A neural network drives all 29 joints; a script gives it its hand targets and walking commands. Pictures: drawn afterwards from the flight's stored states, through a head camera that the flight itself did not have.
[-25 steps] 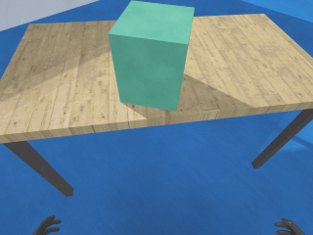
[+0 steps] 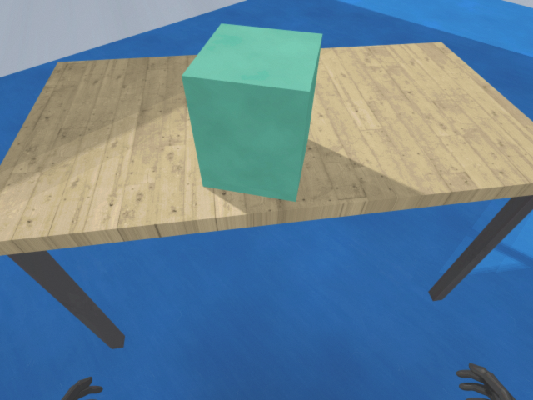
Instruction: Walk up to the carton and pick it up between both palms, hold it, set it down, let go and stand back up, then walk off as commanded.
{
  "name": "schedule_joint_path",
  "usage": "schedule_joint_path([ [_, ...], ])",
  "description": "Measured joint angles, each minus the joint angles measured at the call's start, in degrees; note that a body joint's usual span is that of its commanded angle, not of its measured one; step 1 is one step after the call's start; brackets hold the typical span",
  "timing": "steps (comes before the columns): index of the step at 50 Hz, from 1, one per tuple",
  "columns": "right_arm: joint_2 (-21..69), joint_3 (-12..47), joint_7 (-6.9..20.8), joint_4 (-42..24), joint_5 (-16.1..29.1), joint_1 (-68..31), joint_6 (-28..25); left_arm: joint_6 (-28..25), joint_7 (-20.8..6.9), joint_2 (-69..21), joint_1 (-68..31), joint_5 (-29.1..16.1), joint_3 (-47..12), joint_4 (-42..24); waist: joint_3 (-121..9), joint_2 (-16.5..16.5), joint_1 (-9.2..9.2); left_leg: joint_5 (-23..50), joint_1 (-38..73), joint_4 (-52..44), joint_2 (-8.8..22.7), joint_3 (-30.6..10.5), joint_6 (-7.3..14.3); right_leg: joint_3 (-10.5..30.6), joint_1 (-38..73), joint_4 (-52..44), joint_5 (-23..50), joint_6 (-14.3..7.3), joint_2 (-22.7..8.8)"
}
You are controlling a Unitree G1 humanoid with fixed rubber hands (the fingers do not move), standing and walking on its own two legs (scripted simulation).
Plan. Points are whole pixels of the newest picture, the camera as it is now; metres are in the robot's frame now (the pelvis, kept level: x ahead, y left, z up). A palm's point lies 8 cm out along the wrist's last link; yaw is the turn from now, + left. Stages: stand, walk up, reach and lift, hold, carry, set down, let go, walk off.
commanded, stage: stand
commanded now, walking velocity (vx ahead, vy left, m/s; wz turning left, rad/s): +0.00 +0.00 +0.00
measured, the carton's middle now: (259, 114) +0.63 +0.05 +0.09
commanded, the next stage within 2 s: none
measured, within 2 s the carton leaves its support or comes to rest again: neither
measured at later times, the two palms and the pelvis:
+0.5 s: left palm out of the picture +0.11 +0.33 -0.09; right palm out of the picture +0.13 -0.30 -0.06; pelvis +0.00 +0.00 +0.00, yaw +0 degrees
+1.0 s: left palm out of the picture +0.10 +0.33 -0.09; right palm out of the picture +0.13 -0.30 -0.06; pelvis -0.01 +0.00 +0.00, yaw +0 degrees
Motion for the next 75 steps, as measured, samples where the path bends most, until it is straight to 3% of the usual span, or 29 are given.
schedule_joint_path([
  [75,0.0,0.59,-0.02,0.97,0.0,-0.03,0.0,-0.04,-0.27,0.0,0.0,0.0,0.0,2.44,-1.15,1.27,0.0,2.08,0.01,-2.55,0.2,0.0,-0.22,0.0,0.0,-2.49,2.04,0.0,0.0],
])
